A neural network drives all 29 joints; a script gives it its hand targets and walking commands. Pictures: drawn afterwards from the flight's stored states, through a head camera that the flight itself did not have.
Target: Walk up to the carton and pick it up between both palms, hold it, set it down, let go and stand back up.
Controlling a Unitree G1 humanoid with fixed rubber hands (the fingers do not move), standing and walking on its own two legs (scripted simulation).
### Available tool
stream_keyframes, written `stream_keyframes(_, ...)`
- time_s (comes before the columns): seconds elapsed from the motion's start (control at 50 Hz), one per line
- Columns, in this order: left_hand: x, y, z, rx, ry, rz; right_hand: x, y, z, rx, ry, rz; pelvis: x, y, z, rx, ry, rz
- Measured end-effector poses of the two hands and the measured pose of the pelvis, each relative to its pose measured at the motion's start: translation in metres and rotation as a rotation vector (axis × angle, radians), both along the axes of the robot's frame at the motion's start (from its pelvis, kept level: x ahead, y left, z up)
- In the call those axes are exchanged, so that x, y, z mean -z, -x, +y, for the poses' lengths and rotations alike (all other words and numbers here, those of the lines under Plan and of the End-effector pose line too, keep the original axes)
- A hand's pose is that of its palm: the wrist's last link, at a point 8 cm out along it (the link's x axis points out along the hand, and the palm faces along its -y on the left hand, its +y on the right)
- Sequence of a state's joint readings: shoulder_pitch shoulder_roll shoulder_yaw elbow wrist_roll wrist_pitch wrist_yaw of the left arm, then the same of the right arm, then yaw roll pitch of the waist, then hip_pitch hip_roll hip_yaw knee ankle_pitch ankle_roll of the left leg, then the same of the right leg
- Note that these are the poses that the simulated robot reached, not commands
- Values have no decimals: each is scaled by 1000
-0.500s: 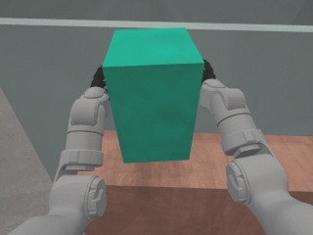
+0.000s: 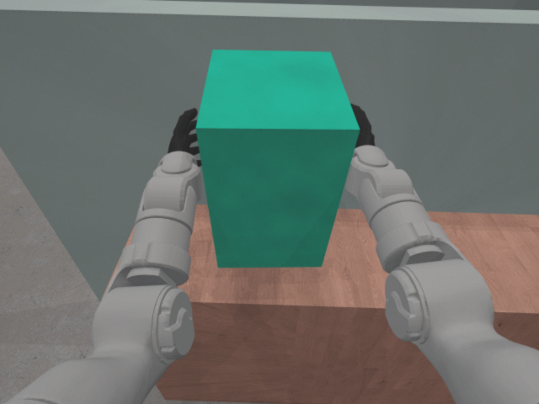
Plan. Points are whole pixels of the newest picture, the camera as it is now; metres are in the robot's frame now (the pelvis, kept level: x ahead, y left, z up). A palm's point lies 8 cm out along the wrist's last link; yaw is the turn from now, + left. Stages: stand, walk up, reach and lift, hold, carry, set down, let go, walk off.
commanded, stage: set down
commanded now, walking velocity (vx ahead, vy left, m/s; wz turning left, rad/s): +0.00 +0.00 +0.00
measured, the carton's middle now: (271, 166) +0.42 +0.01 +0.17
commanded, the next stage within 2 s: none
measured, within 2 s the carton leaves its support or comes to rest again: neither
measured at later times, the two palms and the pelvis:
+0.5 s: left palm (188, 167) +0.41 +0.14 +0.18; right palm (360, 166) +0.41 -0.13 +0.18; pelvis +0.00 +0.00 +0.00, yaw +0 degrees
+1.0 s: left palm (196, 184) +0.41 +0.13 +0.14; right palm (360, 184) +0.41 -0.14 +0.14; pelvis +0.00 +0.00 +0.00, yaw +0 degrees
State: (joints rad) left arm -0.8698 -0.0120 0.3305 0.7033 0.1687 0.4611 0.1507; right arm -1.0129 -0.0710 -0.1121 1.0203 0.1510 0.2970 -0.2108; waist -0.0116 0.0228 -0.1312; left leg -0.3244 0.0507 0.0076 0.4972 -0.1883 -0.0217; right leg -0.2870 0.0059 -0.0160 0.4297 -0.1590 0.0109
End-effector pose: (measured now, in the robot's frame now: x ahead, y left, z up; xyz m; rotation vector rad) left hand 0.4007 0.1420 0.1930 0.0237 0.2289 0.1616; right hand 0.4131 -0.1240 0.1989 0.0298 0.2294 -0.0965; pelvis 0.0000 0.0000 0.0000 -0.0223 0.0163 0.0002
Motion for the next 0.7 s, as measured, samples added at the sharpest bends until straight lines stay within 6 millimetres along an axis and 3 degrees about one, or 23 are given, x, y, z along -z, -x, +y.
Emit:
stream_keyframes(0.14,4,-3,-2,-2,4,11,16,0,-3,11,-49,12,0,-2,1,0,1,2)
stream_keyframes(0.36,6,-2,-3,-1,5,4,16,1,-3,11,-30,4,0,-1,1,0,1,1)
stream_keyframes(0.7,35,-9,-9,7,10,24,45,-3,-10,2,41,22,0,-4,1,0,1,5)
